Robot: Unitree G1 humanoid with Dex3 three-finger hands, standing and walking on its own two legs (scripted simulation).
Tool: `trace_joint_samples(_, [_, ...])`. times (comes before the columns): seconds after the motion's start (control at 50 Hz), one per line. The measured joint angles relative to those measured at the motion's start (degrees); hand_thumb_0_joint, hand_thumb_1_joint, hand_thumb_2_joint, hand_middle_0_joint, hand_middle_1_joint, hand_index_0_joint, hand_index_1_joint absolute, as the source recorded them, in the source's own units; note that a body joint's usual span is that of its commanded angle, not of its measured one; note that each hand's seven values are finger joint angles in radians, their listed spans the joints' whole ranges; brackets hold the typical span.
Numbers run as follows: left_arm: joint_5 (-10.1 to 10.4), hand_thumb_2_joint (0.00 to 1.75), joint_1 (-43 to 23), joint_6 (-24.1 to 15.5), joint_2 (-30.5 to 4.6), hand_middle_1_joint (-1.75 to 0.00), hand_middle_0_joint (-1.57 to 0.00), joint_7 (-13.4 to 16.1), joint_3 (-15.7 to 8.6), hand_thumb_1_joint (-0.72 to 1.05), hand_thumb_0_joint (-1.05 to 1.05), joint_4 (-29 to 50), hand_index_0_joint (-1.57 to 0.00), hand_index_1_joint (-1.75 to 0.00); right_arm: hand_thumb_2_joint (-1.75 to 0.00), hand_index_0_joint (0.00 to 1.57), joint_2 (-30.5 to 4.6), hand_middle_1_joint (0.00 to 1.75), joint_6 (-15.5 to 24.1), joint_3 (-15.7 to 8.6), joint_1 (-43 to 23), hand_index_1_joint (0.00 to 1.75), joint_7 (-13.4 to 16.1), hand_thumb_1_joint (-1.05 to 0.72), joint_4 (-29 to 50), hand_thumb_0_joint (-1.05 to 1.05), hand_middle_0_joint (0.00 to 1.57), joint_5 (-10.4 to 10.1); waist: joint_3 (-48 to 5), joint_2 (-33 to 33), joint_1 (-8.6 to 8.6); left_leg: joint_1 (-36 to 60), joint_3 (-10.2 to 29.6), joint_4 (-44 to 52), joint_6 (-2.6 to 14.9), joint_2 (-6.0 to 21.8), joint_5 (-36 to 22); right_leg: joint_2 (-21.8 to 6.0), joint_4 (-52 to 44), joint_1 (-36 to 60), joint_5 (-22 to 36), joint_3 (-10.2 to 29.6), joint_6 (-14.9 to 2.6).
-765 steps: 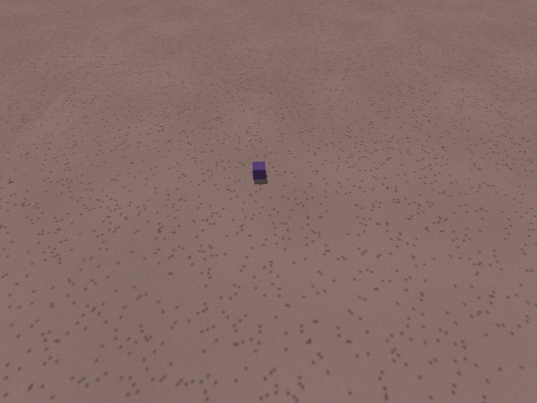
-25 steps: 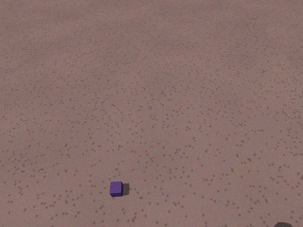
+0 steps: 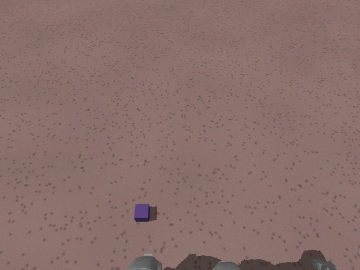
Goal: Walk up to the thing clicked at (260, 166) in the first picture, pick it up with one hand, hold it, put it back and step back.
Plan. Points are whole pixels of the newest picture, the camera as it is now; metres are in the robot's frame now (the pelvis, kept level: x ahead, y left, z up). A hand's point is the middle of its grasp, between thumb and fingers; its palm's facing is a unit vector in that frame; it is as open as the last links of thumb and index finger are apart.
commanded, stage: walk up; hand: left
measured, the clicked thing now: (142, 213) +0.45 +0.21 -0.71
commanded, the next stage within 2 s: none
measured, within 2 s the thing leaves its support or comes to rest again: neither
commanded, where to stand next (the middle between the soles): +0.07 -0.05 m, yaw +2 degrees
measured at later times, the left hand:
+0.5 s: hand out of the picture -0.04 +0.21 -0.13, palm faces -0.02 -0.93 -0.37, open 7.4 cm
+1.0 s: hand out of the picture +0.14 +0.26 -0.14, palm faces -0.05 -0.95 -0.31, open 7.4 cm
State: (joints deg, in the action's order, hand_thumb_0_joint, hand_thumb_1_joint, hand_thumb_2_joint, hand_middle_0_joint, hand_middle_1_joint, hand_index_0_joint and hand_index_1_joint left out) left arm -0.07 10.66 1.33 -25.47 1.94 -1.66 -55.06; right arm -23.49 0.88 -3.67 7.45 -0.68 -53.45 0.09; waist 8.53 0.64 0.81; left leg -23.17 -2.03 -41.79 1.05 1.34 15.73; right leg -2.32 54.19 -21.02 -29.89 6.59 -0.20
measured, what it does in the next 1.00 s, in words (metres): steps on the spot: right foot, then left foot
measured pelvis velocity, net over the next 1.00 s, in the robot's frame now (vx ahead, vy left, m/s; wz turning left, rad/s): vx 0.05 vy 0.00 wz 0.02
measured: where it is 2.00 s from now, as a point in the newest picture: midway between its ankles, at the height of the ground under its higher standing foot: outside the picture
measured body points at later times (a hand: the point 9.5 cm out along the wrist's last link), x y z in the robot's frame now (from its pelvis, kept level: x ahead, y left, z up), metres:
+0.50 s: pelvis -0.04 -0.06 +0.02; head -0.05 -0.07 +0.47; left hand -0.03 +0.26 -0.10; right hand +0.00 -0.41 -0.09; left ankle +0.04 +0.09 -0.64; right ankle -0.06 -0.20 -0.71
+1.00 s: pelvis +0.05 +0.00 +0.02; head +0.08 +0.04 +0.47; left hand +0.14 +0.31 -0.11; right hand +0.08 -0.32 -0.07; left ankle +0.07 +0.10 -0.71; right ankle +0.09 -0.17 -0.64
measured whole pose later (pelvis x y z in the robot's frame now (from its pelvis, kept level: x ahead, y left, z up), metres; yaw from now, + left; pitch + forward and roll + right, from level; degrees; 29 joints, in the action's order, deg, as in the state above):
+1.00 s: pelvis +0.05 +0.00 +0.02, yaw +1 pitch -3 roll -1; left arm 0.0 12.6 -0.5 -24.5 -1.4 -2.5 -49.5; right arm -20.8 5.0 -1.5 19.0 -0.8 -50.1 -0.1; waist 6.8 4.6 -1.9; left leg -13.6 -1.3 -31.6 2.1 -0.4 14.7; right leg -2.0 60.5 -28.6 -19.2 4.6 -1.9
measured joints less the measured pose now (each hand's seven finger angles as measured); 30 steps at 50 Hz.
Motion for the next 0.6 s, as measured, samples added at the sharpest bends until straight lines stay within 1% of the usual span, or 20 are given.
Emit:
trace_joint_samples(0.04, [-0.08, 0.9, -0.96, 0.84, -0.74, -0.3, -0.2, -0.42, -0.56, 0.9, 0.01, 0.33, -0.2, -0.3, -0.89, 0.2, 1.47, 0.3, 0.16, 0.84, -0.46, 0.3, 0.6, -0.9, -0.15, 0.01, 0.2, 0.09, 0.74, 1.15, 0.29, 0.26, -0.13, 1.13, 0.0, 0.6, -0.69, 2.18, 4.87, -2.35, -1.0, -0.15, -0.93])
trace_joint_samples(0.1, [-0.78, 0.9, -1.63, 2.39, -1.61, -0.3, -0.2, -1.49, -1.83, 0.9, 0.01, 1.91, -0.2, -0.3, -0.89, 0.21, 2.77, 0.3, 0.99, 1.52, -0.23, 0.3, 1.97, -0.9, 0.57, 0.01, 0.21, 0.01, 1.51, 2.93, 0.7, 0.0, -0.6, 1.98, -0.24, 1.49, -1.75, 4.01, 11.27, -5.61, -0.27, 0.12, -1.06])
trace_joint_samples(0.16, [-1.73, 0.9, -1.54, 3.99, -2.23, -0.3, -0.2, -2.89, -3.0, 0.9, 0.0, 3.85, -0.2, -0.3, -0.89, 0.21, 2.87, 0.3, 1.46, 1.34, 0.71, 0.3, 3.49, -0.89, 1.37, 0.01, 0.21, 0.07, 2.06, 4.47, 0.91, -0.58, -1.05, 1.73, -0.73, 2.43, -2.3, 4.62, 16.16, -7.64, 1.86, 1.55, -0.74])
trace_joint_samples(0.2, [-2.0, 0.9, -1.14, 4.54, -2.39, -0.3, -0.2, -3.67, -3.56, 0.9, 0.0, 4.58, -0.2, -0.3, -0.89, 0.21, 2.32, 0.3, 1.64, 0.98, 1.57, 0.3, 4.09, -0.89, 1.77, 0.01, 0.21, 0.23, 2.03, 5.14, 0.89, -1.15, -1.27, 1.2, -1.01, 3.22, -2.47, 4.22, 17.03, -8.0, 3.46, 2.27, -0.49])
trace_joint_samples(0.22, [-1.99, 0.9, -0.85, 4.63, -2.34, -0.3, -0.2, -4.01, -3.7, 0.9, 0.0, 4.69, -0.2, -0.3, -0.89, 0.21, 1.87, 0.3, 1.67, 0.78, 1.99, 0.3, 4.22, -0.89, 1.88, 0.01, 0.21, 0.39, 1.88, 5.3, 0.81, -1.43, -1.36, 0.91, -1.1, 3.67, -2.52, 3.67, 15.95, -7.67, 4.14, 2.26, -0.39])
trace_joint_samples(0.26, [-1.69, 0.9, 0.01, 4.38, -1.93, -0.3, -0.2, -4.7, -3.73, 0.9, 0.0, 4.38, -0.2, -0.3, -0.89, 0.21, 0.66, 0.3, 1.48, 0.4, 2.72, 0.3, 4.01, -0.89, 2.01, 0.01, 0.21, 0.9, 1.23, 5.24, 0.54, -2.0, -1.54, 0.28, -1.09, 4.61, -2.43, 1.96, 10.62, -5.88, 4.06, 1.21, -0.24])
trace_joint_samples(0.32, [-1.07, 0.9, 2.08, 3.13, -0.66, -0.3, -0.2, -5.48, -3.54, 0.9, 0.0, 2.85, -0.2, -0.3, -0.89, 0.21, -1.53, 0.3, 0.48, -0.12, 3.68, 0.3, 2.7, -0.89, 2.45, 0.01, 0.21, 2.02, -0.79, 3.94, -0.44, -3.3, -1.3, -1.43, -0.88, 6.05, -1.7, 0.11, -1.3, -0.57, -1.13, -2.46, -0.2])
trace_joint_samples(0.34, [-0.97, 0.9, 2.98, 2.55, -0.15, -0.3, -0.2, -5.52, -3.55, 0.9, 0.0, 2.3, -0.2, -0.3, -0.89, 0.21, -2.26, 0.3, -0.11, -0.28, 4.08, 0.3, 2.22, -0.89, 2.62, 0.01, 0.21, 2.29, -1.72, 3.23, -0.75, -4.02, -0.95, -2.5, -0.72, 6.46, -0.92, 0.06, -5.75, 1.86, -1.13, -3.91, -0.28])
trace_joint_samples(0.36, [-1.05, 0.9, 3.56, 1.94, 0.74, -0.3, -0.2, -5.33, -3.69, 0.9, 0.0, 1.63, -0.2, -0.3, -0.89, 0.21, -3.07, 0.3, -0.79, -0.54, 4.27, 0.3, 1.95, -0.89, 2.58, 0.01, 0.21, 2.51, -2.02, 1.67, -1.07, -4.81, 0.26, -4.48, -0.34, 7.08, 1.74, 0.86, -8.0, 3.08, 2.69, -4.95, 0.46])
trace_joint_samples(0.38, [-1.37, 0.9, 4.15, 1.47, 1.73, -0.3, -0.2, -5.07, -3.75, 0.9, 0.0, 1.17, -0.2, -0.3, -0.89, 0.21, -3.61, 0.3, -1.52, -0.82, 4.65, 0.3, 1.99, -0.89, 2.26, 0.01, 0.21, 2.51, -2.08, -0.12, -1.45, -5.46, 2.36, -7.03, 0.34, 7.21, 7.08, 1.74, -8.4, 3.89, 4.51, -6.17, 1.11])
trace_joint_samples(0.4, [-1.83, 0.9, 5.33, 0.92, 2.42, -0.3, -0.2, -4.92, -3.71, 0.9, 0.0, 1.19, -0.2, -0.3, -0.89, 0.21, -3.61, 0.3, -2.3, -1.13, 5.55, 0.3, 1.91, -0.9, 1.91, 0.01, 0.2, 2.4, -3.0, -0.91, -1.49, -6.75, 4.43, -11.13, 0.45, 5.82, 11.55, 1.84, -8.24, 4.12, 4.3, -6.91, 1.25])
trace_joint_samples(0.42, [-2.22, 0.9, 6.68, 0.38, 2.94, -0.3, -0.2, -4.79, -3.5, 0.9, 0.0, 1.25, -0.2, -0.3, -0.89, 0.2, -3.31, 0.3, -2.92, -1.34, 6.59, 0.3, 1.73, -0.9, 1.31, 0.01, 0.2, 2.21, -4.26, -0.91, -0.87, -7.97, 6.02, -15.46, 0.1, 3.39, 12.93, 1.41, -8.27, 4.31, 2.65, -6.88, 1.02])
trace_joint_samples(0.44, [-2.43, 0.9, 7.94, -0.1, 3.48, -0.3, -0.2, -4.65, -3.32, 0.9, 0.0, 1.04, -0.2, -0.3, -0.89, 0.2, -3.05, 0.3, -3.26, -1.37, 7.35, 0.3, 1.35, -0.9, 0.47, 0.01, 0.2, 1.87, -5.34, -0.84, 0.2, -8.66, 6.96, -18.53, -0.09, 1.19, 12.3, 0.98, -9.21, 4.91, 0.8, -6.32, 0.62])
trace_joint_samples(0.46, [-2.46, 0.9, 9.12, -0.65, 4.13, -0.3, -0.2, -4.47, -3.16, 0.9, 0.0, 0.62, -0.21, -0.3, -0.89, 0.2, -3.01, 0.3, -3.29, -1.3, 7.81, 0.3, 0.76, -0.9, -0.25, 0.01, 0.2, 1.41, -6.09, -1.15, 1.11, -9.18, 7.47, -20.56, -0.13, -0.33, 10.54, 0.73, -11.29, 6.01, -0.05, -5.79, 0.3])
trace_joint_samples(0.48, [-2.4, 0.9, 10.23, -1.24, 4.75, -0.3, -0.2, -4.31, -2.99, 0.9, 0.0, 0.21, -0.21, -0.3, -0.89, 0.2, -3.12, 0.3, -3.03, -1.3, 8.14, 0.3, 0.17, -0.9, -0.57, 0.01, 0.2, 1.0, -6.53, -1.85, 1.61, -9.8, 7.83, -21.85, -0.28, -1.27, 8.19, 0.59, -14.22, 7.43, 0.33, -5.55, 0.19])
trace_joint_samples(0.52, [-2.1, 0.9, 11.96, -2.35, 5.21, -0.3, -0.2, -4.15, -2.8, 0.9, 0.0, -0.34, -0.21, -0.3, -0.89, 0.2, -3.26, 0.3, -1.99, -1.38, 8.84, 0.3, -0.64, -0.9, -0.2, 0.01, 0.2, 0.41, -6.55, -3.16, 1.77, -11.02, 8.46, -22.9, -0.89, -2.61, 3.54, 0.14, -20.49, 10.38, 3.82, -5.55, 0.26])
trace_joint_samples(0.54, [-2.01, 0.9, 12.58, -2.83, 4.97, -0.31, -0.2, -4.07, -2.89, 0.9, 0.0, -0.44, -0.21, -0.3, -0.89, 0.2, -3.19, 0.3, -1.55, -1.36, 9.12, 0.3, -0.98, -0.9, 0.19, 0.01, 0.2, 0.28, -6.22, -3.43, 1.81, -11.38, 8.37, -22.83, -1.24, -2.96, 1.69, -0.18, -22.98, 11.57, 5.89, -5.41, 0.02])
trace_joint_samples(0.58, [-1.89, 0.9, 13.42, -3.56, 3.99, -0.31, -0.21, -3.78, -3.29, 0.9, 0.01, -0.38, -0.21, -0.3, -0.89, 0.2, -2.93, 0.3, -1.16, -1.32, 9.51, 0.3, -1.81, -0.9, 0.87, 0.01, 0.2, 0.23, -5.37, -3.8, 1.57, -11.55, 7.91, -20.94, -1.9, -2.94, -0.84, -0.75, -26.57, 13.34, 9.59, -5.53, -0.55])
trace_joint_samples(0.6, [-1.87, 0.9, 13.56, -3.8, 3.38, -0.31, -0.21, -3.63, -3.51, 0.9, 0.01, -0.27, -0.21, -0.3, -0.89, 0.2, -2.81, 0.3, -1.16, -1.35, 9.78, 0.3, -2.24, -0.9, 1.13, 0.01, 0.2, 0.25, -4.98, -4.12, 1.28, -11.47, 7.83, -19.57, -2.21, -2.72, -1.58, -0.93, -27.74, 14.04, 11.01, -5.99, -0.55])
